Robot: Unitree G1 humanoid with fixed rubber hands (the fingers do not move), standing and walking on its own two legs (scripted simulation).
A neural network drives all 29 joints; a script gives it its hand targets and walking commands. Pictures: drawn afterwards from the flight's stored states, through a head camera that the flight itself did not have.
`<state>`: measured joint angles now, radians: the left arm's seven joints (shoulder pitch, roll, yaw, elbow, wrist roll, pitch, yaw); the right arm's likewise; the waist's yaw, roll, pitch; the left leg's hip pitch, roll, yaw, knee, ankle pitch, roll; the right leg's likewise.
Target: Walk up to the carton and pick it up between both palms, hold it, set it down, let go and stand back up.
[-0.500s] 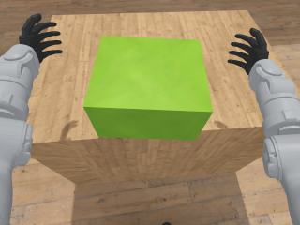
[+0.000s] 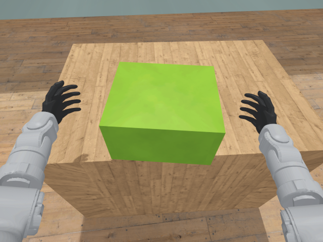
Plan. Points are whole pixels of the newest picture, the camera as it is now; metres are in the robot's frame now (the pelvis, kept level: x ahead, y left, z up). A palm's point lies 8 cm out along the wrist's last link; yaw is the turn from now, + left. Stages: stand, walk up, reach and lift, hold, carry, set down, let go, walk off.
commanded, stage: set down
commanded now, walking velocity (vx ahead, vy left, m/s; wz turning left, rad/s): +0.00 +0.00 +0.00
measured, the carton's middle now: (163, 111) +0.50 -0.02 +0.00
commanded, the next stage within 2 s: none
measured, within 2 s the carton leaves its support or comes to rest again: neither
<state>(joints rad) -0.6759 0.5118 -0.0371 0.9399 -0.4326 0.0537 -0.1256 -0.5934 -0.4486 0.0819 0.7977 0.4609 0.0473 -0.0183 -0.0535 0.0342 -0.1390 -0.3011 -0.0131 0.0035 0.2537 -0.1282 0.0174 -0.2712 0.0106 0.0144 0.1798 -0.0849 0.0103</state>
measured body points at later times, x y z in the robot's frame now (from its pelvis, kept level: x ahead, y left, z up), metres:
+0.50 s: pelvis -0.01 +0.01 +0.00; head -0.01 +0.00 +0.45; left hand +0.34 +0.26 +0.06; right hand +0.32 -0.27 +0.05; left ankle -0.01 +0.10 -0.75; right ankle -0.01 -0.12 -0.75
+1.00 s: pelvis -0.01 +0.00 +0.00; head -0.03 +0.00 +0.45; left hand +0.26 +0.26 +0.01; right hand +0.26 -0.26 +0.01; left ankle -0.01 +0.10 -0.75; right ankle -0.01 -0.12 -0.75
